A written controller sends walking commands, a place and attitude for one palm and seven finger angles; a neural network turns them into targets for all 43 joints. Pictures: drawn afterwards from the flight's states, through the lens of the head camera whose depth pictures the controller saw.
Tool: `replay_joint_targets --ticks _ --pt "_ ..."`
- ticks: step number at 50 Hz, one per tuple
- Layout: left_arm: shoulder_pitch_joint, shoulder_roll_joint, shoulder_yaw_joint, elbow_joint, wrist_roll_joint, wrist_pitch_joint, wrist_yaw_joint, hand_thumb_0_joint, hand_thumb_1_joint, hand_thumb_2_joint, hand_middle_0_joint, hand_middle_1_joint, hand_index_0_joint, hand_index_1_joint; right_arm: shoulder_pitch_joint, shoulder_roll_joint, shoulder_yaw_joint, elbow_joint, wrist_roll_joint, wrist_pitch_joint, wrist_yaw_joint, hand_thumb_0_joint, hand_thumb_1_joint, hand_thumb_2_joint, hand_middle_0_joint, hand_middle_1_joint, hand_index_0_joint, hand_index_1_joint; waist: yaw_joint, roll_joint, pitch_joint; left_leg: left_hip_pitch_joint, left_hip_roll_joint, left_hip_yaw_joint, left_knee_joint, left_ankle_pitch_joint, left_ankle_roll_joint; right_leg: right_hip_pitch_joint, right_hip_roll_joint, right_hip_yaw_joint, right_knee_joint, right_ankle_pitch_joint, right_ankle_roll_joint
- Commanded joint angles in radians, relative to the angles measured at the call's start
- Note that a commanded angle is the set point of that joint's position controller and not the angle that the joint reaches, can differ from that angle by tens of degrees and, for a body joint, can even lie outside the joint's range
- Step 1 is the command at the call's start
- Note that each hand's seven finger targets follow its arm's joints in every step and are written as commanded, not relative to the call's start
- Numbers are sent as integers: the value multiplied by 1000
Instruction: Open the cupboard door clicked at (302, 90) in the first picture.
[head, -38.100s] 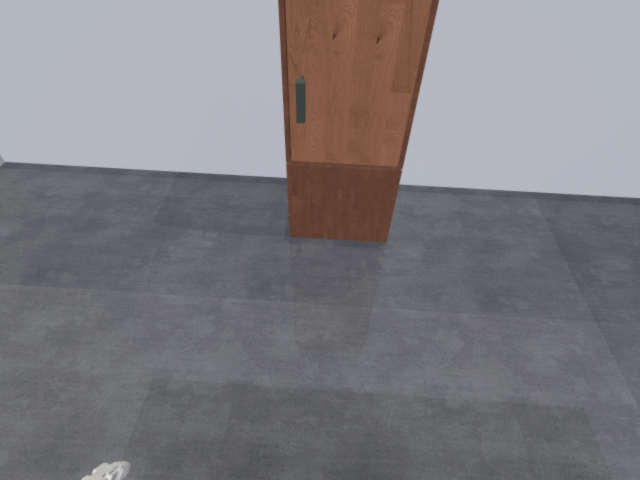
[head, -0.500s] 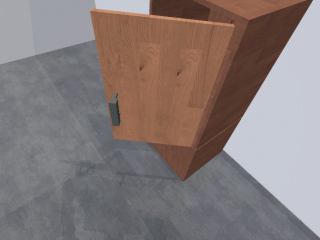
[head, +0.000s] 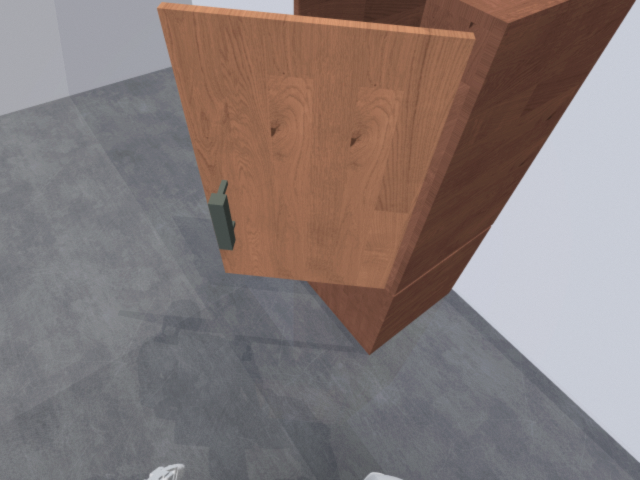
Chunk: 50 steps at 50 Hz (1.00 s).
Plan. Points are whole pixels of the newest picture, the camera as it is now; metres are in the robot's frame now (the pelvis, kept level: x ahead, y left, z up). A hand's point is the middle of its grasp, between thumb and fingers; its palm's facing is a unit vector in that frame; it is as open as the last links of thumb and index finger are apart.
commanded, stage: come to a stop and stand still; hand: left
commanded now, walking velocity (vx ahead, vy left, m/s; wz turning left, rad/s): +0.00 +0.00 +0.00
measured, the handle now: (225, 214) +0.56 +0.20 -0.08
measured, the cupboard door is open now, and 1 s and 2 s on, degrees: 48 48 48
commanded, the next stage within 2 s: look again from close up in 0.76 s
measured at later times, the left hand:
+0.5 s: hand out of the picture -0.03 +0.19 -0.15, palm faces +0.01 -0.97 -0.26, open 7.4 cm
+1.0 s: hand out of the picture -0.03 +0.15 -0.16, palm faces +0.02 -0.98 -0.20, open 7.3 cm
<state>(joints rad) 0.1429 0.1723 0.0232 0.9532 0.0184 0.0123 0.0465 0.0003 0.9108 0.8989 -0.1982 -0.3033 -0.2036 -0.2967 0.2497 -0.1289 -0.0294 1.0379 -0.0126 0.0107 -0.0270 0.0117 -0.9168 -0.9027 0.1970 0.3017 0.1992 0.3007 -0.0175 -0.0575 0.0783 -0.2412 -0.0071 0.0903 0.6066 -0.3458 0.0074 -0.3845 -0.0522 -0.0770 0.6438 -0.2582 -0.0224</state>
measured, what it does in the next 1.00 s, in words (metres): stands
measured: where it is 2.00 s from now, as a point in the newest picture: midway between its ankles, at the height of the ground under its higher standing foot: outside the picture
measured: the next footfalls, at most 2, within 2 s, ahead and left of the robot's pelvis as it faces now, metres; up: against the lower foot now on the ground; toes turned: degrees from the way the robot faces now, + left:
none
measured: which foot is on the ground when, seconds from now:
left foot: down 0.00-1.00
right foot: down 0.00-1.00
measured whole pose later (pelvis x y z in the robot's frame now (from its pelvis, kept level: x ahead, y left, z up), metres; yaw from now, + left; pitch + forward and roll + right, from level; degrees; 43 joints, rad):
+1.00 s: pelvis -0.04 -0.02 +0.02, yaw +0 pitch -1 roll +1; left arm 0.29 0.16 -0.01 1.08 0.01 -0.02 0.03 0.01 0.92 0.90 -0.20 -0.30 -0.20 -0.30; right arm 0.35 -0.13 0.01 1.11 -0.02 -0.01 -0.01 0.01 -0.91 -0.90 0.20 0.30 0.20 0.30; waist -0.01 0.00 0.02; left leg -0.19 0.02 0.07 0.43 -0.22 -0.01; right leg -0.24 -0.01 -0.06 0.46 -0.19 -0.03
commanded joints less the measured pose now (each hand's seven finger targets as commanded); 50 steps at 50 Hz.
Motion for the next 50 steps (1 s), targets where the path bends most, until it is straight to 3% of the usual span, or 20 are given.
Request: replay_joint_targets --ticks 1,2,3,4,5,6,7,8,9,10,11,12,14,16,18,25,27,42,50 --pt "35 69 28 -73 -4 17 -1 0 900 900 -200 -300 -200 -300 90 -133 -22 -44 -14 -11 -1 0 -900 -900 200 300 200 300 16 322 -52 -53 273 -261 -318 365 110 36 11 20 40 -102 10" --pt "27 78 27 -63 1 23 0 0 900 900 -200 -300 -200 -300 45 -123 -17 -56 -15 -17 -6 0 -900 -900 200 300 200 300 19 313 -24 -96 285 -262 -337 423 145 55 10 53 136 -180 9" --pt "47 70 29 -54 2 26 -2 0 900 900 -200 -300 -200 -300 30 -116 -13 -66 -15 -22 -12 0 -900 -900 200 300 200 300 30 257 -15 -114 280 -244 -334 444 159 56 7 75 183 -192 5" --pt "211 94 8 31 -14 11 26 0 900 900 -200 -300 -200 -300 -69 -210 -30 -121 9 -30 -5 0 -900 -900 200 300 200 300 71 392 -104 -66 284 -159 -116 695 120 81 -46 117 167 -117 -28" --pt "245 125 9 30 -4 -15 16 0 900 900 -200 -300 -200 -300 -113 -200 -16 -164 2 -26 6 0 -900 -900 200 300 200 300 103 263 -64 -21 188 -102 -35 644 88 90 -24 45 -53 45 -12" --pt "208 123 19 13 5 -37 7 0 900 900 -200 -300 -200 -300 0 -116 -13 -161 -2 -31 -2 0 -900 -900 200 300 200 300 45 150 -163 -7 117 -98 51 593 23 166 -91 174 -76 434 -38" --pt "167 149 22 11 1 -50 10 0 900 900 -200 -300 -200 -300 80 -102 -10 -150 3 -28 -5 0 -900 -900 200 300 200 300 3 -13 -222 -16 89 -76 45 362 -4 222 -164 232 -68 641 -74" --pt "123 157 12 0 -4 -48 7 0 900 900 -200 -300 -200 -300 122 -100 -10 -142 10 -24 -2 0 -900 -900 200 300 200 300 -24 -49 -209 11 65 -73 -49 168 -12 205 -186 194 -84 605 -92" --pt "86 145 5 -23 -3 -37 0 0 900 900 -200 -300 -200 -300 129 -110 -14 -146 5 -31 3 0 -900 -900 200 300 200 300 -37 61 -124 44 68 -90 -172 214 -7 128 -128 134 -63 429 -63" --pt "77 128 4 -29 1 -25 -2 0 900 900 -200 -300 -200 -300 103 -134 -20 -134 -4 -31 4 0 -900 -900 200 300 200 300 -17 154 -95 32 129 -149 -173 376 17 98 -44 107 -47 198 -24" --pt "100 113 2 -19 1 -16 1 0 900 900 -200 -300 -200 -300 78 -164 -20 -135 -6 -32 3 0 -900 -900 200 300 200 300 3 173 -73 6 169 -177 -184 451 39 102 -4 72 -51 51 -4" --pt "119 103 -1 -10 0 -10 2 0 900 900 -200 -300 -200 -300 52 -170 -20 -144 -5 -32 1 0 -900 -900 200 300 200 300 17 155 -55 -7 174 -181 -203 421 55 115 4 68 -73 4 3" --pt "143 95 -7 3 2 -7 -5 0 900 900 -200 -300 -200 -300 23 -171 -17 -156 -3 -26 4 0 -900 -900 200 300 200 300 21 42 7 -79 147 -175 -247 81 51 113 -10 99 -141 -17 -3" --pt "142 108 -7 0 4 -11 -10 0 900 900 -200 -300 -200 -300 27 -171 -18 -155 -5 -22 9 0 -900 -900 200 300 200 300 11 37 39 -102 115 -168 -286 -105 43 89 -22 132 -186 -72 -14" --pt "153 121 -4 -2 5 -13 -13 0 900 900 -200 -300 -200 -300 31 -176 -19 -148 -8 -19 14 0 -900 -900 200 300 200 300 8 47 42 -98 102 -167 -294 -152 41 62 -24 148 -213 -134 -14" --pt "180 132 -2 7 2 -30 -15 0 900 900 -200 -300 -200 -300 75 -160 -9 -106 -6 -24 17 0 -900 -900 200 300 200 300 -1 22 -23 -29 86 -136 -266 -64 36 59 -53 172 -285 -169 -18" --pt "179 131 -2 16 0 -34 -15 0 900 900 -200 -300 -200 -300 86 -154 -5 -88 -5 -27 16 0 -900 -900 200 300 200 300 -3 4 -9 -28 79 -128 -253 -35 32 50 -62 185 -301 -180 -20" --pt "207 91 -12 85 -9 -41 -11 0 900 900 -200 -300 -200 -300 145 -108 21 27 0 -39 6 0 -900 -900 200 300 200 300 14 72 15 -51 93 -117 -284 58 12 142 -62 153 -305 -46 -22" --pt "205 79 -11 98 -10 -43 -9 0 900 900 -200 -300 -200 -300 154 -93 21 53 1 -38 3 0 -900 -900 200 300 200 300 14 43 -1 -24 97 -111 -276 95 9 158 -61 145 -314 -11 -22"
